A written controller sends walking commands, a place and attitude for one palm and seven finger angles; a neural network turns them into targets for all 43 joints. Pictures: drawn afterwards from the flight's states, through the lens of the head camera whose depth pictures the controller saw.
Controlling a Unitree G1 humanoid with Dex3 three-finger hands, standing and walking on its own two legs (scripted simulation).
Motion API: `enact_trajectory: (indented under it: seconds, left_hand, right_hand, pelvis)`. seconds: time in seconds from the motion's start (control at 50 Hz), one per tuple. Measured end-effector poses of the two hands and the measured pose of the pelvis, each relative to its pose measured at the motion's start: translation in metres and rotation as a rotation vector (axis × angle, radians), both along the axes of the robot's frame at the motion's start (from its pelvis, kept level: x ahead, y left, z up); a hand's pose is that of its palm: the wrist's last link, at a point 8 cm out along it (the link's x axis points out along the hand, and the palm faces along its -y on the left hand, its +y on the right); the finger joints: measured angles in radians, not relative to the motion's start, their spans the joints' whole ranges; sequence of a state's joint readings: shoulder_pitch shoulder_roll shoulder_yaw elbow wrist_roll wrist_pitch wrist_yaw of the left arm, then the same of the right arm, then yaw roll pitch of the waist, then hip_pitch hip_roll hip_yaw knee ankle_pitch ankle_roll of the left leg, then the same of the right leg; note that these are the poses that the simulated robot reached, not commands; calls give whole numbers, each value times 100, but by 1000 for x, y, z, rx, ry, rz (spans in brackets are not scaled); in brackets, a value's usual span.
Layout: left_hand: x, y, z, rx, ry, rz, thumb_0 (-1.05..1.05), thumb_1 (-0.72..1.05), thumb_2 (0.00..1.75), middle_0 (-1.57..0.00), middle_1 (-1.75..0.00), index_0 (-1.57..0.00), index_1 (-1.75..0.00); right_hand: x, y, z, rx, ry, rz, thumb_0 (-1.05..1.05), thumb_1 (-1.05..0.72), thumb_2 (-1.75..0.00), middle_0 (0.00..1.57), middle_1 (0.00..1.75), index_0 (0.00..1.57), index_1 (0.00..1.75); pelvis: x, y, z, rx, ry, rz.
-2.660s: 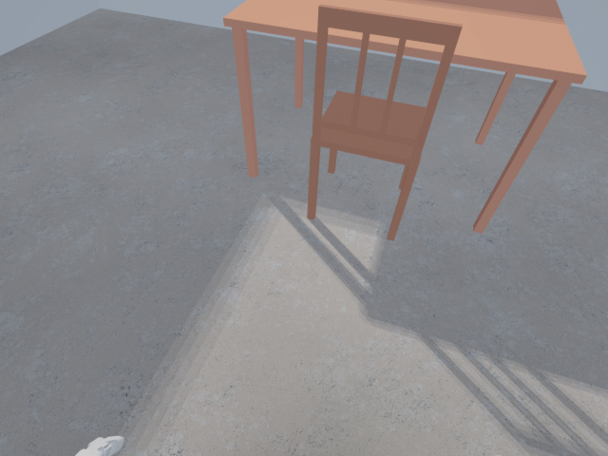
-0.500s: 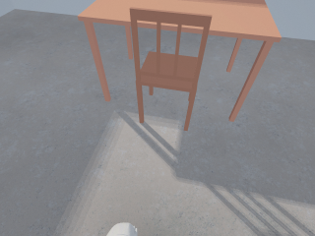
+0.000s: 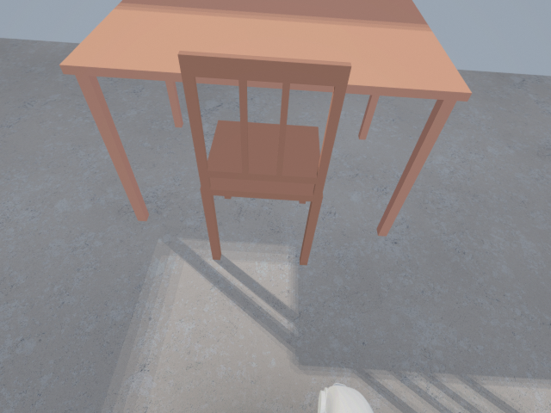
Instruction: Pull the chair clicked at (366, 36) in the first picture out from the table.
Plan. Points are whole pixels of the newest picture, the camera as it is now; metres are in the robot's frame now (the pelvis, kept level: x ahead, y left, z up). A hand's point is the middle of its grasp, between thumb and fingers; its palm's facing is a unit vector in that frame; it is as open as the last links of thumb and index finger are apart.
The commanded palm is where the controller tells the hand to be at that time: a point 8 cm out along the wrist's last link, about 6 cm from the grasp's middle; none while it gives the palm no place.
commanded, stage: take the last steps up to it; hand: left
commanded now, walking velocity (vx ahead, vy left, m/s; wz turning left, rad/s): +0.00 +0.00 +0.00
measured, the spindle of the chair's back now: (244, 130) +0.81 +0.14 -0.09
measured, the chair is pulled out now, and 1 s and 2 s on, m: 0.00 0.00 0.00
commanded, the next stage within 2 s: come to a stop and stand still in 0.90 s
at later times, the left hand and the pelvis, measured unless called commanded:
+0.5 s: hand (201, 364) +0.22 +0.14 -0.16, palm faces +0.02 -0.98 -0.21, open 7.2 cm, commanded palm none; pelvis +0.16 -0.04 +0.00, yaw +0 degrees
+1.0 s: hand (201, 293) +0.36 +0.17 -0.17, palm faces +0.05 -0.98 -0.19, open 7.3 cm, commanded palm none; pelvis +0.32 -0.01 +0.00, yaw +1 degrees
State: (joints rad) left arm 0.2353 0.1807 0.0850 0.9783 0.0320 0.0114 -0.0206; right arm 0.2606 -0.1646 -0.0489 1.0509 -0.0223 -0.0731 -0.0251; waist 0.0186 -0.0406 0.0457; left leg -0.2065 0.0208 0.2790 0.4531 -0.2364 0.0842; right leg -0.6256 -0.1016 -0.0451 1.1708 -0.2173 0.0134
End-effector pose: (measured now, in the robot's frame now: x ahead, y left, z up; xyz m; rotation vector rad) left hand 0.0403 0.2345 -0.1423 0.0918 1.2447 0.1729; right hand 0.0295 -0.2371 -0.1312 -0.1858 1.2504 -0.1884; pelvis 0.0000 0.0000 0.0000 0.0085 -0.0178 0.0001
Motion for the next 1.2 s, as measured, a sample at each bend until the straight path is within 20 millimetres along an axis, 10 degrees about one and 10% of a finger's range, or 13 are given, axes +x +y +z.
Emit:
enact_trajectory:
  seconds: [0.3, 0.5, 0.7, 0.96, 1.2]
  left_hand:
    - [181, -63, -1, 5, -89, -217, 0, 91, 90, -20, -30, -20, -30]
    - [176, -41, 9, 50, -28, -65, -3, 94, 89, -21, -30, -20, -30]
    - [149, -15, -32, -49, 237, 36, 0, 91, 89, -20, -30, -20, -30]
    - [290, -8, 0, 5, 93, -4, 1, 93, 89, -20, -30, -20, -30]
    - [373, -39, 6, 76, 4, -20, 0, 94, 89, -20, -30, -20, -30]
  right_hand:
    - [-26, 3, -23, 123, 295, -209, 0, -91, -90, 20, 30, 20, 30]
    - [115, -21, -11, 93, 142, -94, 0, -91, -90, 19, 30, 20, 30]
    - [259, -15, -4, -35, -33, 37, 1, -93, -90, 19, 30, 20, 30]
    - [277, 25, -5, 76, 119, -14, 0, -92, -90, 20, 30, 20, 30]
    - [324, -3, -32, 118, 195, -50, 0, -91, -90, 20, 30, 20, 30]
  pelvis:
    - [103, -36, -12, -10, 24, -63]
    - [164, -41, 3, -25, 23, 0]
    - [238, -4, -18, -33, 20, 20]
    - [313, -4, 5, 1, 14, 18]
    - [365, -33, -6, -1, 3, 41]
